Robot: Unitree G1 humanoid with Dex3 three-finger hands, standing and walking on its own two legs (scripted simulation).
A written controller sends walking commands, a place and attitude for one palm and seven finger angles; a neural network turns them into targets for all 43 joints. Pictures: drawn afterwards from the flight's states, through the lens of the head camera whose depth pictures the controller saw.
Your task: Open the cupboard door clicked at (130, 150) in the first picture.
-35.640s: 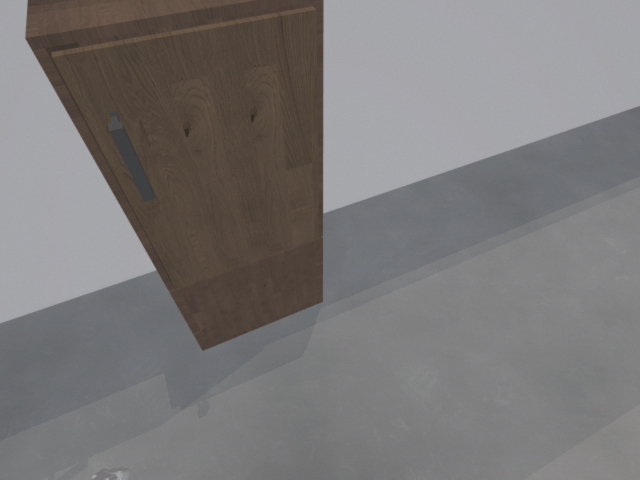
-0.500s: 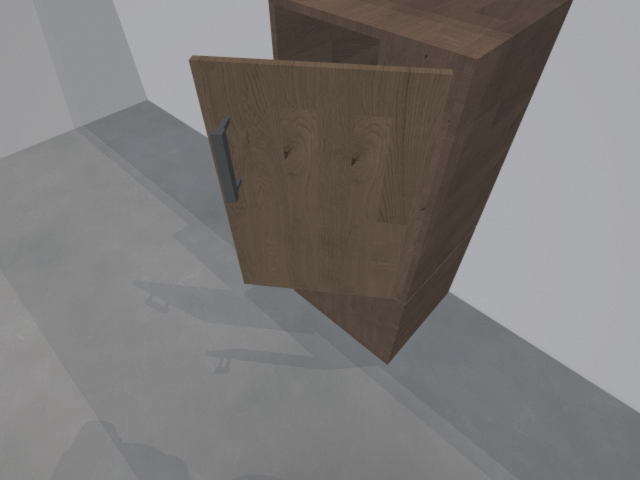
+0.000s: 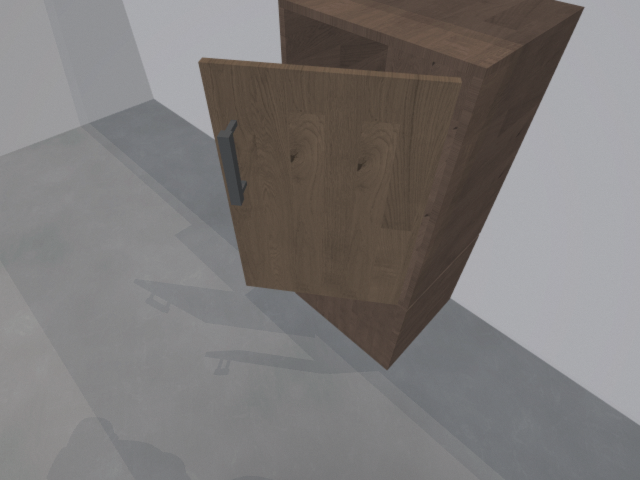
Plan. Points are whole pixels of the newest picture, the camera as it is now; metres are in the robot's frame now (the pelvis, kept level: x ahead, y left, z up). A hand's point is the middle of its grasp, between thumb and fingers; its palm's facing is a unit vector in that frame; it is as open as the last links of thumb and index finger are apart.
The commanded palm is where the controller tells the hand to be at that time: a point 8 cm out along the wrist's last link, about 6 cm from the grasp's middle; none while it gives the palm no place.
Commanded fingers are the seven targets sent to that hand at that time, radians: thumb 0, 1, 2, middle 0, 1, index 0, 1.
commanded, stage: look again from close up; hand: left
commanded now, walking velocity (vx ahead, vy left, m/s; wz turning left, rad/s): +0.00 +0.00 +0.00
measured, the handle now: (235, 163) +0.61 +0.20 +0.05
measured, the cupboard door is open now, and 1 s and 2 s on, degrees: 36 36 36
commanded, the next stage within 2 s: shuffle to correct the standing spot in 0.10 s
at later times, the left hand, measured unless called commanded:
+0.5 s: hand out of the picture +0.00 +0.18 -0.18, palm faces +0.04 -0.99 -0.16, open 7.3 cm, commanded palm none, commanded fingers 0.00 0.90 0.90 -0.20 -0.30 -0.20 -0.30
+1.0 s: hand out of the picture +0.09 +0.20 -0.18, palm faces -0.04 -0.97 -0.24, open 7.3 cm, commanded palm none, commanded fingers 0.00 0.90 0.90 -0.20 -0.30 -0.20 -0.30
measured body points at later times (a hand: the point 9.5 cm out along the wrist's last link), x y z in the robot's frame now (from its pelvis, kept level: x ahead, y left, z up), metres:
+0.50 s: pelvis +0.02 +0.02 -0.01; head +0.02 +0.02 +0.44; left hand +0.00 +0.24 -0.17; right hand -0.03 -0.20 -0.16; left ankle -0.01 +0.14 -0.74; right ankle +0.04 -0.10 -0.74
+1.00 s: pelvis +0.03 +0.02 -0.01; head +0.06 +0.01 +0.44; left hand +0.10 +0.25 -0.16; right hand +0.03 -0.21 -0.17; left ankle +0.00 +0.14 -0.74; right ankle +0.04 -0.09 -0.74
